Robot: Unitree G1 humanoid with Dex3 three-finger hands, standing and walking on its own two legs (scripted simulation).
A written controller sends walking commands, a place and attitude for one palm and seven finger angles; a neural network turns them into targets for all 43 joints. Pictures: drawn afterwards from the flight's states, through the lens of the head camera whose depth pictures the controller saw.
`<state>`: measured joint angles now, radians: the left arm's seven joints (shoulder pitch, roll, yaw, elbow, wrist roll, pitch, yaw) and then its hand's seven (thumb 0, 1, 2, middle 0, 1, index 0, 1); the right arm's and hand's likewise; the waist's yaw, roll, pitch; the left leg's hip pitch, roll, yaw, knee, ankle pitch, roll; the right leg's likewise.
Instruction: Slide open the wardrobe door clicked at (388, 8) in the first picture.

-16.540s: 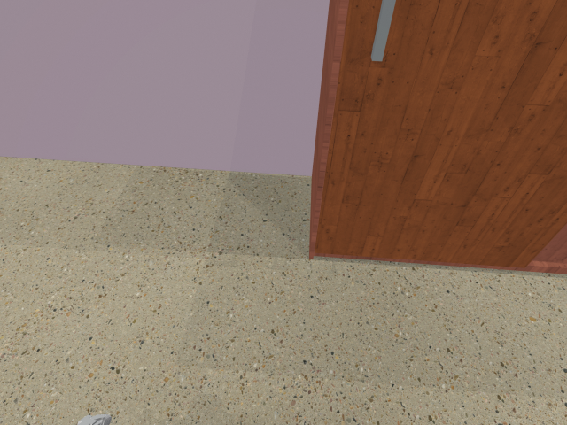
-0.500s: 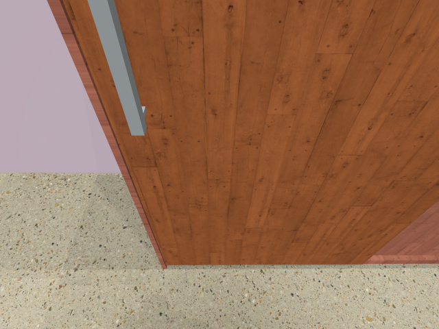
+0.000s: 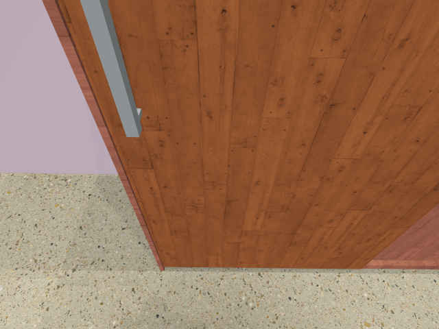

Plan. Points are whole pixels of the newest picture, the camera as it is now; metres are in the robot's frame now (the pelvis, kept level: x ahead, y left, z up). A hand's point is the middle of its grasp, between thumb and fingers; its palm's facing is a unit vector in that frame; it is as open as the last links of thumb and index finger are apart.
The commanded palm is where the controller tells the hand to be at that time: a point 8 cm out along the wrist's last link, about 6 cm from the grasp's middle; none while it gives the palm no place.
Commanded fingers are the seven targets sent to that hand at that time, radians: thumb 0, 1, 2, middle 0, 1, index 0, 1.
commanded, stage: look again from close up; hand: left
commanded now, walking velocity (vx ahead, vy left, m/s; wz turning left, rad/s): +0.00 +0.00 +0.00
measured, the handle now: (121, 71) +0.45 +0.20 +0.25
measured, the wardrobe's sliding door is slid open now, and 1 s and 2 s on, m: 0.00 0.00 0.00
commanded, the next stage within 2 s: raise the hand with hooked fingers in 0.52 s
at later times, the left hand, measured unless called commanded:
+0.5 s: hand out of the picture +0.00 +0.16 -0.17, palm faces +0.03 -0.98 -0.20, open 7.3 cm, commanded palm none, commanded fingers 0.00 0.90 0.90 -0.20 -0.30 -0.20 -0.30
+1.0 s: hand (124, 315) +0.14 +0.16 +0.00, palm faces +0.01 -1.00 +0.02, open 8.3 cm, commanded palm +0.11 +0.24 +0.01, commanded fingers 0.00 0.43 0.70 -0.23 -0.60 -0.23 -0.60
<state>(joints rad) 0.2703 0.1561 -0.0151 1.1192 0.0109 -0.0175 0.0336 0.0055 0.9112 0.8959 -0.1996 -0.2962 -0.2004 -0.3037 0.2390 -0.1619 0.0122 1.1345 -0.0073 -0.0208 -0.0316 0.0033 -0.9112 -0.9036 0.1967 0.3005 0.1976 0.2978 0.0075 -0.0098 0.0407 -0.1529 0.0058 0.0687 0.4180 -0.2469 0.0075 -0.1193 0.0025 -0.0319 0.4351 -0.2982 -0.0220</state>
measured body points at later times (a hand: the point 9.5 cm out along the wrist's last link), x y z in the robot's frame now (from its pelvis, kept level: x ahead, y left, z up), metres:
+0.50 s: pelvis -0.01 -0.01 +0.00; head +0.00 -0.01 +0.45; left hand +0.00 +0.22 -0.16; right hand +0.01 -0.24 -0.16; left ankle -0.01 +0.11 -0.74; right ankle -0.04 -0.10 -0.74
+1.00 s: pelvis -0.05 -0.01 -0.05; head -0.05 -0.01 +0.40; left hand +0.14 +0.22 +0.01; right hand +0.18 -0.26 -0.07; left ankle -0.01 +0.11 -0.74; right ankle -0.04 -0.10 -0.74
